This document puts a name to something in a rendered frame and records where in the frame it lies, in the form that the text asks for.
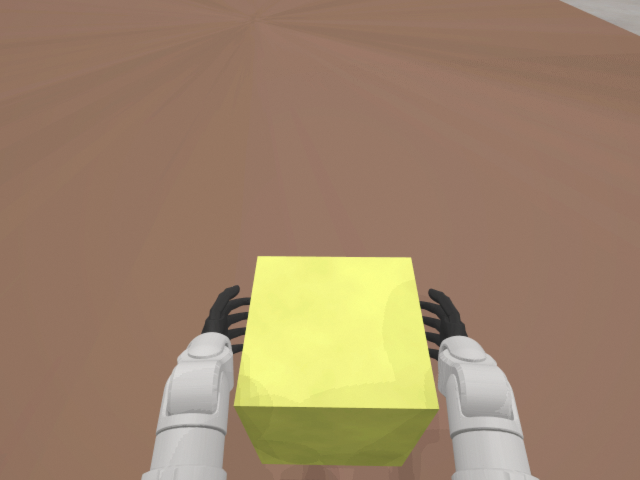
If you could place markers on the right robot hand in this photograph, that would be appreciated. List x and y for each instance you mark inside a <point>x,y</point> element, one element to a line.
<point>449,324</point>

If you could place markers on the left robot hand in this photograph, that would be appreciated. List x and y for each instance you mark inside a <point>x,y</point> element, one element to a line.
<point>218,320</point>

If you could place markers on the carton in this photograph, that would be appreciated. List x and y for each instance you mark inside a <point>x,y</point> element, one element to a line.
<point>335,367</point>

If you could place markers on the right robot forearm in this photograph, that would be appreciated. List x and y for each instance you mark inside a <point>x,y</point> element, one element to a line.
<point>483,418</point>

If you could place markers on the left robot forearm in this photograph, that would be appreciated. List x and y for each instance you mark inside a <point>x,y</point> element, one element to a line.
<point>193,417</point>

